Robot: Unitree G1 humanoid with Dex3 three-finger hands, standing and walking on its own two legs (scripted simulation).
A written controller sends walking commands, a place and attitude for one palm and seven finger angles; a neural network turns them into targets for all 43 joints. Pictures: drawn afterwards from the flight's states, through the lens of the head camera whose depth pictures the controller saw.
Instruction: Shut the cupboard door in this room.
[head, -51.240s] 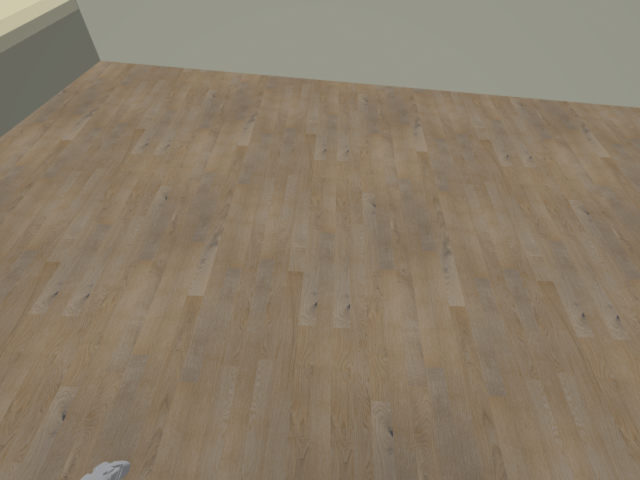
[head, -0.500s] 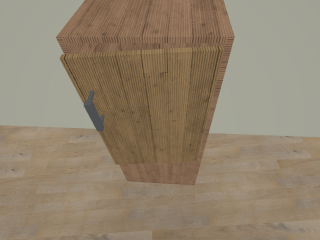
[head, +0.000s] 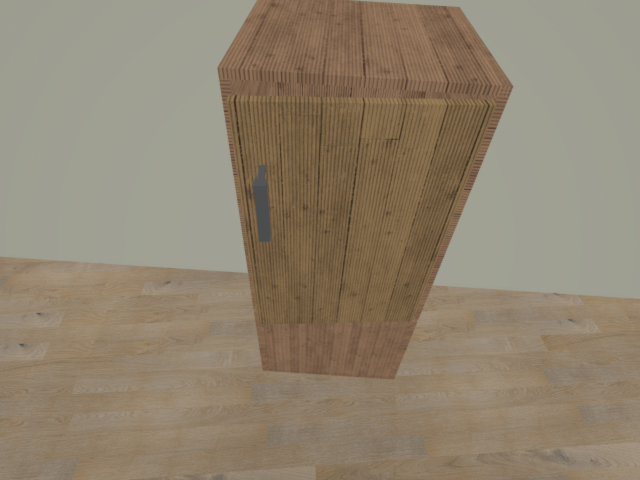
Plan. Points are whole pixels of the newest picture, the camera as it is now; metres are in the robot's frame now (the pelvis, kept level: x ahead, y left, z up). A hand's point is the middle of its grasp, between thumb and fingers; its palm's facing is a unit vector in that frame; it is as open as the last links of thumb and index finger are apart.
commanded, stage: come to a stop and stand still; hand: left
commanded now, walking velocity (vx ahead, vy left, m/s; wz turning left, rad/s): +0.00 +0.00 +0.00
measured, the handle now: (263, 204) +0.53 +0.13 +0.05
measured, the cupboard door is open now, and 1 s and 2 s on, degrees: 6 6 6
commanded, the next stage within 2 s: look again from close up in 1.64 s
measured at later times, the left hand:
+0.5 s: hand out of the picture -0.12 +0.14 -0.18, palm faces +0.12 -0.98 -0.13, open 7.4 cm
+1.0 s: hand out of the picture -0.06 +0.17 -0.18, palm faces +0.06 -0.98 -0.18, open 7.4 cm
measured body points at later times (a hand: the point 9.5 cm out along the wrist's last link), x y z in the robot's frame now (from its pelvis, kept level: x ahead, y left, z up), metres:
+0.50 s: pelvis -0.04 +0.00 +0.00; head -0.06 +0.01 +0.45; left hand -0.13 +0.20 -0.16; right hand +0.01 -0.23 -0.15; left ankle +0.05 +0.05 -0.73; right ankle +0.04 -0.16 -0.73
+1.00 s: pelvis -0.11 -0.01 -0.01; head -0.12 +0.01 +0.44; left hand -0.06 +0.22 -0.16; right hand -0.12 -0.21 -0.16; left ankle -0.03 +0.08 -0.74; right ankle -0.07 -0.14 -0.74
